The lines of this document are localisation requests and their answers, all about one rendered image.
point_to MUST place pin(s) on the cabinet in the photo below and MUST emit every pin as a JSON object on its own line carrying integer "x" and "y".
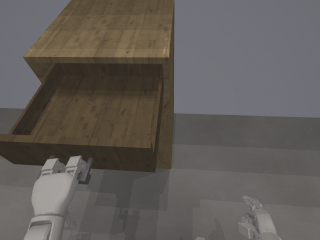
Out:
{"x": 114, "y": 32}

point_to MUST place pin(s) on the right robot hand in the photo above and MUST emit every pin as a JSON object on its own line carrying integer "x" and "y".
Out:
{"x": 251, "y": 226}

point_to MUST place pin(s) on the left robot forearm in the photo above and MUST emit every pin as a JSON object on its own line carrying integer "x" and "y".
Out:
{"x": 45, "y": 227}

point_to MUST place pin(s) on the handle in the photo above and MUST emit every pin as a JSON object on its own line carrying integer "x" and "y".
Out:
{"x": 83, "y": 177}

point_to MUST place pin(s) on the drawer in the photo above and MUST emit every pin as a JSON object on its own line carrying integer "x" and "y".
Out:
{"x": 110, "y": 112}

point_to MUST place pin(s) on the left robot hand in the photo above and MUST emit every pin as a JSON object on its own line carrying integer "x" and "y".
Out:
{"x": 53, "y": 192}

